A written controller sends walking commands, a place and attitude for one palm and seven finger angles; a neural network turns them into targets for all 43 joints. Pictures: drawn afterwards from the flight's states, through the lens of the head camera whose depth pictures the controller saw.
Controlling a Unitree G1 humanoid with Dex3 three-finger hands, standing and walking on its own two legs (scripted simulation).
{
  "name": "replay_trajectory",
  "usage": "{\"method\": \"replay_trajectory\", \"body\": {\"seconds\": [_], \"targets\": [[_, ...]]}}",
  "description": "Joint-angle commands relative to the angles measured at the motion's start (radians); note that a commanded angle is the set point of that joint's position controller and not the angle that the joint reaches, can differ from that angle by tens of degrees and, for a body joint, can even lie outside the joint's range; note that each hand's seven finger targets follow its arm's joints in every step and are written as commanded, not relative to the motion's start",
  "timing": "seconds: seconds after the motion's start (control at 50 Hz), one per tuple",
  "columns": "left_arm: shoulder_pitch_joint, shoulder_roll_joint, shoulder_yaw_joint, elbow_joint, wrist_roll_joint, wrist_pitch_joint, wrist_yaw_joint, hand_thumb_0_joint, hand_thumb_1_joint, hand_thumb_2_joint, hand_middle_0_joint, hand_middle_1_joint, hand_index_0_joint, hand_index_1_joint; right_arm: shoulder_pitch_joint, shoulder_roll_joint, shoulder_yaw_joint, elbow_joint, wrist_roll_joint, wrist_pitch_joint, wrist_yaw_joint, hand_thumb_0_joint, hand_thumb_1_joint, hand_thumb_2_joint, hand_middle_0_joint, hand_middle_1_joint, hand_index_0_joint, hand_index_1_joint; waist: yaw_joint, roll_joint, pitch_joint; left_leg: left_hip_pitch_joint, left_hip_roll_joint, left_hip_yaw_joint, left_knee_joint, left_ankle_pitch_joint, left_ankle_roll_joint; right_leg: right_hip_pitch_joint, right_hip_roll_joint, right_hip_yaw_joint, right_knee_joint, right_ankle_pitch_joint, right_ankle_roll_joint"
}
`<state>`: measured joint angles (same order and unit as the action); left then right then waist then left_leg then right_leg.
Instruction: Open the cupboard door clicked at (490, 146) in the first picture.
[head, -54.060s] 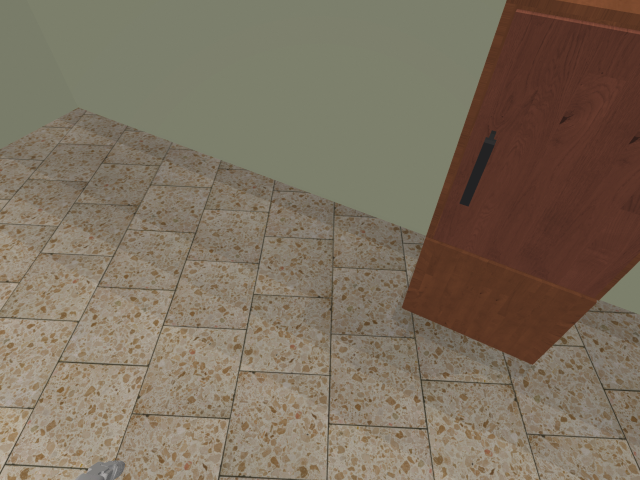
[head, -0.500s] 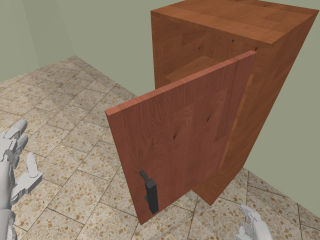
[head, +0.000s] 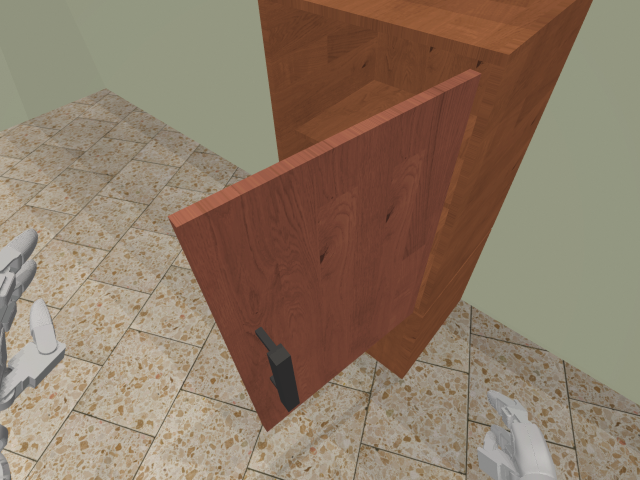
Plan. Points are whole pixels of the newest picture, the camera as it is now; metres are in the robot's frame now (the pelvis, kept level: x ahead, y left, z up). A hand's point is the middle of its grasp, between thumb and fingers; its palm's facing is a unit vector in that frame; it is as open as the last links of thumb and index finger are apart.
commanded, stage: step back with the hand held close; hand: left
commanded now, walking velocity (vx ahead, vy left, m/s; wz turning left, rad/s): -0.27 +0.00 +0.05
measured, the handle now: (277, 370) +0.28 +0.09 -0.07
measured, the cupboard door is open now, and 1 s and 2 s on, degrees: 80 80 80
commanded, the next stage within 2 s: stop stepping back and stand still in 1.20 s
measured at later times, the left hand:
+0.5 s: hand out of the picture +0.11 +0.30 +0.15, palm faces +0.47 -0.72 -0.52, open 7.4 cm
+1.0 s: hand out of the picture +0.01 +0.30 +0.16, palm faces +0.52 -0.73 -0.45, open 7.4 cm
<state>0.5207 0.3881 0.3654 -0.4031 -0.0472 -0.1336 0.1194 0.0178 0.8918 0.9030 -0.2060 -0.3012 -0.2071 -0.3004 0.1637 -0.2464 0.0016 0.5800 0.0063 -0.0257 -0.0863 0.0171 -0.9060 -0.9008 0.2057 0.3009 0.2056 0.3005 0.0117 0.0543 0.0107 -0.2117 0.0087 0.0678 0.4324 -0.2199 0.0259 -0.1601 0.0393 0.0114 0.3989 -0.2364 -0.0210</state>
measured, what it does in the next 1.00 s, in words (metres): walks backwards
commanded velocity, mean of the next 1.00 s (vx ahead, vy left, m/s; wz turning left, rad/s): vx -0.34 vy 0.00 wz -0.02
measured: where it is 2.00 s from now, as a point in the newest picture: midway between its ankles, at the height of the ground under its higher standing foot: outside the picture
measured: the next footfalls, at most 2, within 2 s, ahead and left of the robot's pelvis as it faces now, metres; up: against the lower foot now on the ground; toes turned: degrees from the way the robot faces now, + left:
right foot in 1.02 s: -0.25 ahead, -0.10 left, +0.00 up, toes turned +4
left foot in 1.18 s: -0.11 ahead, +0.10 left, +0.00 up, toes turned +1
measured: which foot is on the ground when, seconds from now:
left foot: down 0.00-1.00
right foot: down 0.00-0.78, up 0.80-1.00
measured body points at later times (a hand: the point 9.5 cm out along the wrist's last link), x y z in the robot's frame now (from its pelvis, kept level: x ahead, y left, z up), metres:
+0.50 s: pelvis -0.08 +0.02 -0.01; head -0.06 +0.03 +0.43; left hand +0.08 +0.34 +0.18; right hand +0.10 -0.21 -0.09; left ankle +0.01 +0.10 -0.74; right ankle -0.04 -0.11 -0.74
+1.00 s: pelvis -0.17 +0.01 -0.02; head -0.15 +0.03 +0.43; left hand -0.02 +0.33 +0.19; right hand +0.04 -0.19 -0.09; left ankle +0.00 +0.11 -0.74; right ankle -0.29 -0.10 -0.73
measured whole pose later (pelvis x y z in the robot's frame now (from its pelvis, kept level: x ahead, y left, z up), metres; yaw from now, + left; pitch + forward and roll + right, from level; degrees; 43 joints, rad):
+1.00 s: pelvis -0.17 +0.01 -0.02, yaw +2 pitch +3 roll -3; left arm 0.53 0.44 0.47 -0.54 -0.07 -0.21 0.17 0.02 0.89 0.90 -0.21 -0.30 -0.21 -0.30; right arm 0.14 -0.17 0.00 0.62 -0.01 -0.12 -0.05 0.02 -0.91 -0.90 0.21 0.30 0.21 0.30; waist 0.05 0.01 -0.02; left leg -0.54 0.06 0.13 0.40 0.05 0.05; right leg -0.16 0.08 -0.02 0.63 -0.53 -0.04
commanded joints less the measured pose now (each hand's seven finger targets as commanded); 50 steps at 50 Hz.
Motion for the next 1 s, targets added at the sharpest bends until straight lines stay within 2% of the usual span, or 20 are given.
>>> {"method": "replay_trajectory", "body": {"seconds": [0.0, 0.12, 0.28, 0.42, 0.46, 0.5, 0.52, 0.56, 0.62, 0.66, 0.7, 0.72, 0.76, 0.78, 0.82, 0.86, 0.92, 0.94, 0.96, 0.98], "targets": [[0.030, 0.222, 0.176, -0.239, -0.003, -0.063, 0.031, 0.000, 0.900, 0.900, -0.200, -0.300, -0.200, -0.300, -0.092, -0.100, -0.048, -0.183, 0.007, -0.020, -0.008, 0.000, -0.900, -0.900, 0.200, 0.300, 0.200, 0.300, 0.001, -0.035, -0.200, 0.076, 0.066, -0.059, 0.008, 0.392, 0.004, 0.044, -0.087, 0.061, 0.026, 0.526, 0.021], [0.053, 0.232, 0.187, -0.253, -0.003, -0.066, 0.044, 0.000, 0.900, 0.900, -0.200, -0.300, -0.200, -0.300, -0.093, -0.107, -0.054, -0.188, 0.007, -0.015, -0.017, 0.000, -0.900, -0.900, 0.200, 0.300, 0.200, 0.300, 0.001, 0.022, -0.168, -0.014, 0.072, -0.076, -0.017, 0.280, 0.011, 0.036, -0.075, 0.063, 0.036, 0.424, 0.025], [0.019, 0.225, 0.178, -0.261, 0.017, -0.096, 0.058, 0.000, 0.900, 0.900, -0.200, -0.300, -0.200, -0.300, -0.068, -0.117, -0.051, -0.187, 0.006, -0.040, -0.019, 0.000, -0.900, -0.900, 0.200, 0.300, 0.200, 0.300, -0.014, -0.004, -0.056, -0.225, 0.069, -0.126, -0.090, -0.206, 0.034, 0.012, -0.054, 0.089, -0.028, 0.041, 0.028], [-0.024, 0.206, 0.202, -0.272, 0.057, -0.126, 0.061, 0.000, 0.900, 0.900, -0.200, -0.300, -0.200, -0.300, -0.067, -0.133, -0.056, -0.186, -0.005, -0.091, -0.027, 0.000, -0.900, -0.900, 0.200, 0.300, 0.200, 0.300, 0.002, 0.143, -0.053, -0.597, 0.196, -0.274, -0.269, -0.561, 0.103, 0.297, 0.043, 0.011, 0.295, 0.075, 0.053], [-0.023, 0.209, 0.213, -0.289, 0.053, -0.131, 0.055, 0.000, 0.900, 0.900, -0.200, -0.300, -0.200, -0.300, -0.061, -0.123, -0.061, -0.182, -0.002, -0.108, -0.019, 0.000, -0.900, -0.900, 0.200, 0.300, 0.200, 0.300, 0.001, 0.112, -0.062, -0.586, 0.206, -0.278, -0.230, -0.539, 0.110, 0.270, 0.046, 0.030, 0.323, 0.074, 0.048], [-0.003, 0.203, 0.206, -0.314, 0.037, -0.136, 0.049, 0.000, 0.900, 0.900, -0.200, -0.300, -0.200, -0.300, -0.051, -0.116, -0.062, -0.175, -0.002, -0.121, -0.010, 0.000, -0.900, -0.900, 0.200, 0.300, 0.200, 0.300, -0.009, 0.040, -0.068, -0.456, 0.157, -0.231, -0.153, -0.441, 0.080, 0.143, 0.028, 0.077, 0.235, 0.086, 0.023], [0.019, 0.214, 0.221, -0.310, 0.036, -0.141, 0.050, 0.000, 0.900, 0.900, -0.200, -0.300, -0.200, -0.300, -0.051, -0.118, -0.063, -0.162, -0.009, -0.125, -0.009, 0.000, -0.900, -0.900, 0.200, 0.300, 0.200, 0.300, -0.011, 0.058, -0.079, -0.424, 0.141, -0.204, -0.122, -0.411, 0.074, 0.114, 0.013, 0.107, 0.197, 0.103, 0.016], [-0.028, 0.186, 0.183, -0.339, 0.033, -0.142, 0.048, 0.000, 0.900, 0.900, -0.200, -0.300, -0.200, -0.300, -0.040, -0.113, -0.065, -0.151, -0.003, -0.131, -0.002, 0.000, -0.900, -0.900, 0.200, 0.300, 0.200, 0.300, -0.019, -0.006, -0.095, -0.355, 0.093, -0.154, -0.036, -0.382, 0.045, 0.022, -0.020, 0.170, 0.127, 0.047, 0.001], [-0.058, 0.223, 0.191, -0.343, 0.028, -0.143, 0.060, 0.000, 0.900, 0.900, -0.200, -0.300, -0.200, -0.300, -0.035, -0.103, -0.067, -0.118, -0.012, -0.130, 0.000, 0.000, -0.900, -0.900, 0.200, 0.300, 0.200, 0.300, -0.030, -0.080, -0.096, -0.168, 0.039, -0.103, 0.105, -0.245, 0.006, -0.198, -0.102, 0.254, -0.011, 0.006, -0.033], [-0.072, 0.220, 0.174, -0.348, 0.023, -0.142, 0.065, 0.000, 0.900, 0.900, -0.200, -0.300, -0.200, -0.300, -0.034, -0.092, -0.061, -0.113, -0.009, -0.125, -0.001, 0.000, -0.900, -0.900, 0.200, 0.300, 0.200, 0.300, -0.037, -0.085, -0.115, -0.082, 0.029, -0.104, 0.108, -0.156, -0.007, -0.254, -0.101, 0.220, -0.018, 0.034, -0.026], [-0.069, 0.240, 0.198, -0.343, 0.024, -0.147, 0.066, 0.000, 0.900, 0.900, -0.200, -0.300, -0.200, -0.300, -0.047, -0.101, -0.061, -0.122, -0.004, -0.120, -0.006, 0.000, -0.900, -0.900, 0.200, 0.300, 0.200, 0.300, -0.034, -0.015, -0.109, -0.123, 0.064, -0.141, 0.012, -0.200, 0.004, -0.220, -0.042, 0.149, 0.027, -0.015, 0.006], [-0.053, 0.247, 0.216, -0.334, 0.031, -0.151, 0.066, 0.000, 0.900, 0.900, -0.200, -0.300, -0.200, -0.300, -0.071, -0.111, -0.064, -0.128, -0.004, -0.121, -0.011, 0.000, -0.900, -0.900, 0.200, 0.300, 0.200, 0.300, -0.027, 0.066, -0.092, -0.230, 0.110, -0.186, -0.078, -0.300, 0.027, -0.130, 0.003, 0.104, 0.103, -0.037, 0.023], [-0.043, 0.220, 0.237, -0.336, 0.035, -0.157, 0.053, 0.000, 0.900, 0.900, -0.200, -0.300, -0.200, -0.300, -0.095, -0.122, -0.065, -0.150, -0.006, -0.133, -0.009, 0.000, -0.900, -0.900, 0.200, 0.300, 0.200, 0.300, -0.001, 0.248, -0.115, -0.513, 0.276, -0.353, -0.329, -0.593, 0.096, 0.142, 0.101, 0.004, 0.437, -0.066, 0.047], [-0.036, 0.234, 0.256, -0.339, 0.033, -0.155, 0.049, 0.000, 0.900, 0.900, -0.200, -0.300, -0.200, -0.300, -0.089, -0.110, -0.070, -0.146, -0.018, -0.137, -0.007, 0.000, -0.900, -0.900, 0.200, 0.300, 0.200, 0.300, 0.004, 0.236, -0.139, -0.534, 0.324, -0.382, -0.372, -0.571, 0.113, 0.163, 0.106, -0.006, 0.576, -0.132, 0.039], [-0.010, 0.241, 0.259, -0.315, 0.013, -0.148, 0.048, 0.000, 0.900, 0.900, -0.200, -0.300, -0.200, -0.300, -0.086, -0.095, -0.080, -0.131, -0.020, -0.142, 0.009, 0.000, -0.900, -0.900, 0.200, 0.300, 0.200, 0.300, 0.006, 0.122, -0.145, -0.420, 0.324, -0.310, -0.312, -0.410, 0.111, 0.051, 0.090, 0.001, 0.629, -0.226, 0.019], [0.026, 0.194, 0.205, -0.296, -0.010, -0.136, 0.050, 0.000, 0.900, 0.900, -0.200, -0.300, -0.200, -0.300, -0.096, -0.084, -0.076, -0.118, -0.010, -0.151, 0.025, 0.000, -0.900, -0.900, 0.200, 0.300, 0.200, 0.300, 0.011, 0.159, -0.164, -0.293, 0.291, -0.197, -0.306, -0.336, 0.058, -0.012, 0.073, -0.042, 0.560, -0.297, 0.003], [-0.028, 0.186, 0.161, -0.330, -0.027, -0.132, 0.054, 0.000, 0.900, 0.900, -0.200, -0.300, -0.200, -0.300, -0.080, -0.074, -0.063, -0.090, -0.014, -0.152, 0.034, 0.000, -0.900, -0.900, 0.200, 0.300, 0.200, 0.300, 0.000, 0.183, -0.160, -0.171, 0.265, -0.148, -0.303, -0.243, 0.003, -0.018, 0.049, -0.059, 0.262, -0.329, -0.011], [-0.053, 0.187, 0.151, -0.336, -0.031, -0.139, 0.051, 0.000, 0.900, 0.900, -0.200, -0.300, -0.200, -0.300, -0.084, -0.073, -0.064, -0.084, -0.017, -0.148, 0.037, 0.000, -0.900, -0.900, 0.200, 0.300, 0.200, 0.300, 0.002, 0.139, -0.163, -0.121, 0.255, -0.137, -0.253, -0.206, -0.025, -0.028, 0.023, -0.034, 0.105, -0.305, -0.019], [-0.090, 0.203, 0.151, -0.342, -0.026, -0.145, 0.051, 0.000, 0.900, 0.900, -0.200, -0.300, -0.200, -0.300, -0.085, -0.071, -0.063, -0.079, -0.016, -0.137, 0.040, 0.000, -0.900, -0.900, 0.200, 0.300, 0.200, 0.300, -0.002, 0.033, -0.144, -0.086, 0.203, -0.096, -0.111, -0.174, -0.059, -0.092, -0.051, 0.084, -0.065, -0.285, -0.050], [-0.126, 0.238, 0.166, -0.345, -0.014, -0.156, 0.056, 0.000, 0.900, 0.900, -0.200, -0.300, -0.200, -0.300, -0.073, -0.061, -0.066, -0.063, -0.011, -0.122, 0.040, 0.000, -0.900, -0.900, 0.200, 0.300, 0.200, 0.300, -0.011, -0.150, -0.134, 0.007, 0.113, -0.041, 0.182, -0.085, -0.089, -0.283, -0.225, 0.372, -0.226, -0.288, -0.117]]}}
